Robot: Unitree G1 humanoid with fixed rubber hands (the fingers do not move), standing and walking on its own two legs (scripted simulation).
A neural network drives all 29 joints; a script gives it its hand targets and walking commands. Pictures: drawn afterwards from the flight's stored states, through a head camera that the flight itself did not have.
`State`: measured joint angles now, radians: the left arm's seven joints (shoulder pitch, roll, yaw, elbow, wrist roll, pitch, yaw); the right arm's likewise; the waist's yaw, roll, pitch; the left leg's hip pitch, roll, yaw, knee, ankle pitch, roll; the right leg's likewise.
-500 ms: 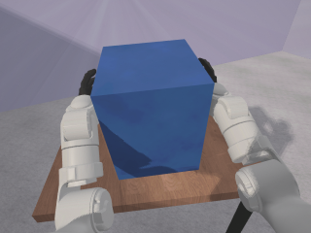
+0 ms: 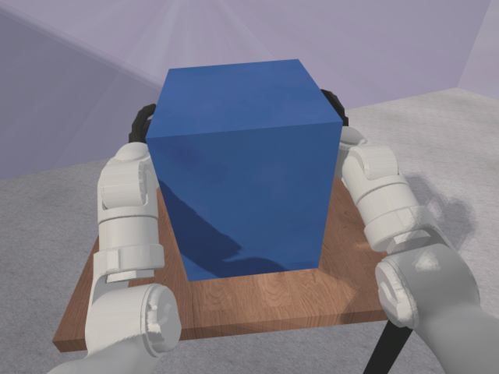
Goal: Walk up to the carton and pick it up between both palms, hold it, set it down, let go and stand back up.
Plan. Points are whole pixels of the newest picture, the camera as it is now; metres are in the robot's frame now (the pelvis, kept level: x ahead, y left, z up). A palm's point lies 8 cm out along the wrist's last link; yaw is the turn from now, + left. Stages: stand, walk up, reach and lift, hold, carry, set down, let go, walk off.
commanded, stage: hold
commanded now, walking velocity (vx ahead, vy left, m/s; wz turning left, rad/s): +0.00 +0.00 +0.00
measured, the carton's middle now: (244, 169) +0.36 +0.00 +0.23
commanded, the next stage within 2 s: none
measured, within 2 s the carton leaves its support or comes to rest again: neither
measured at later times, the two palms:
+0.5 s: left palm (138, 160) +0.36 +0.15 +0.26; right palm (333, 140) +0.37 -0.14 +0.26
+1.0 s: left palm (139, 155) +0.37 +0.15 +0.26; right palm (330, 135) +0.38 -0.14 +0.27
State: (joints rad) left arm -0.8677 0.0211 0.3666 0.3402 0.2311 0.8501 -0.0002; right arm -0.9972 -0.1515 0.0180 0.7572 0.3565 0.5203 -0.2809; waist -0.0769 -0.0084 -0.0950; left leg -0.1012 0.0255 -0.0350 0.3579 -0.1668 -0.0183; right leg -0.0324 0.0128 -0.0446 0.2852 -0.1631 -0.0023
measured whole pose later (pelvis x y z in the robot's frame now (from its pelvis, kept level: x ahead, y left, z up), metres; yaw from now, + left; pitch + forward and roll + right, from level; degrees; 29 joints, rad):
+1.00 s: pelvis +0.00 +0.00 +0.00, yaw +1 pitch -5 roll -1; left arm -0.83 0.02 0.35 0.30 0.22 0.84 0.01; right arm -1.00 -0.16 0.05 0.74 0.40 0.53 -0.29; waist -0.08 -0.01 -0.10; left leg -0.11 0.02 -0.05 0.37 -0.18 -0.02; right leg -0.03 0.02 -0.04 0.27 -0.16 0.00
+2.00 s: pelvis +0.00 +0.00 +0.00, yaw +1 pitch -5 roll -1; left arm -0.80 0.01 0.34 0.25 0.21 0.86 0.02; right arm -0.96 -0.16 0.05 0.68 0.41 0.56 -0.30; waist -0.09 0.00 -0.11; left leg -0.11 0.02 -0.07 0.38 -0.18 -0.02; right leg -0.02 0.02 -0.03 0.28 -0.17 0.00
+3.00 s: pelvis +0.00 +0.00 +0.00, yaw +1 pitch -5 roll -1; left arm -0.83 0.01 0.36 0.27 0.22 0.87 0.02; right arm -0.98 -0.15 0.02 0.71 0.40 0.58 -0.30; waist -0.08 0.00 -0.12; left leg -0.11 0.01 -0.07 0.38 -0.18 -0.02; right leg -0.03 0.03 -0.01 0.29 -0.17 0.00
